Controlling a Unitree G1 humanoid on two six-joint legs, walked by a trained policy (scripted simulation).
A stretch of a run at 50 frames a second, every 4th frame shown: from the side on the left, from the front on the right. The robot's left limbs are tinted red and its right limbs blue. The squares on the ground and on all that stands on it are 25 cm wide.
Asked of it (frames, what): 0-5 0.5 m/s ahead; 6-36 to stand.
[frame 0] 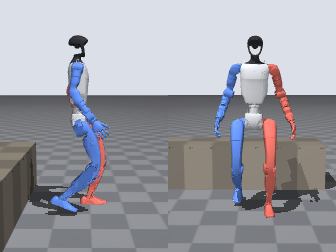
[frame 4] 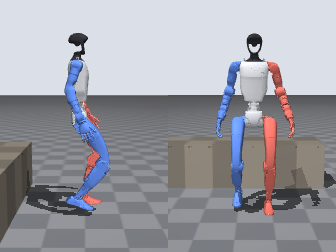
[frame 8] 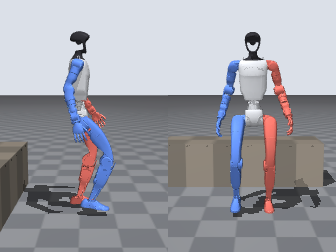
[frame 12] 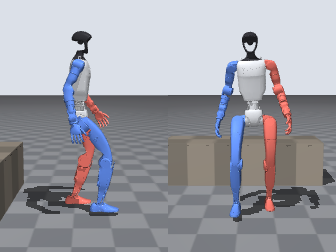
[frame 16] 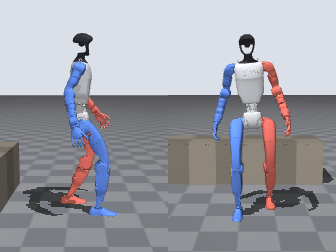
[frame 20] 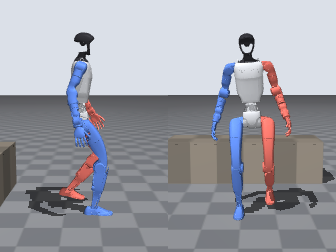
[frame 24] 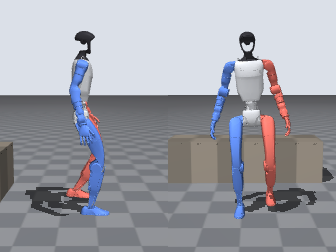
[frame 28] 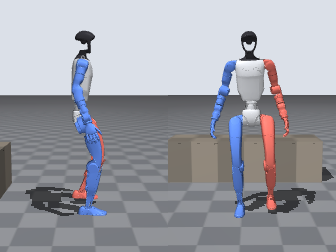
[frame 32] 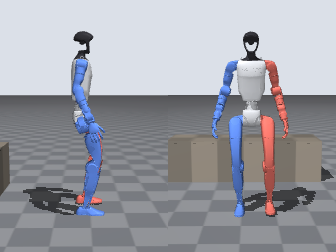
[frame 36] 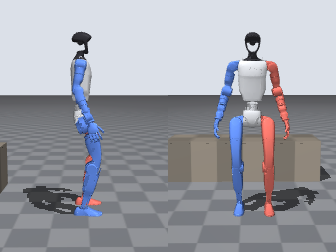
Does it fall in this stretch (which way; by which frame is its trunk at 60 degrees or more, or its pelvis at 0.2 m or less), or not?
no
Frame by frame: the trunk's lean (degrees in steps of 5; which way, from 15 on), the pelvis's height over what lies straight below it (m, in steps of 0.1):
0: 0, 0.7
4: 0, 0.8
8: 0, 0.8
12: 5, 0.8
16: 5, 0.8
20: 5, 0.8
24: 5, 0.8
28: 5, 0.8
32: 5, 0.8
36: 0, 0.8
